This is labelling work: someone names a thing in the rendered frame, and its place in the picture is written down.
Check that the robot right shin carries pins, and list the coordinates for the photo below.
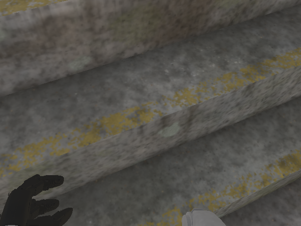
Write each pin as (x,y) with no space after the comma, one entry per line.
(197,209)

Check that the robot right thigh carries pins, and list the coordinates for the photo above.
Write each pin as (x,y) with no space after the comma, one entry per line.
(201,218)

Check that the robot left hand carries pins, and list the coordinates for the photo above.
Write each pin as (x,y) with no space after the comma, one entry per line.
(21,210)

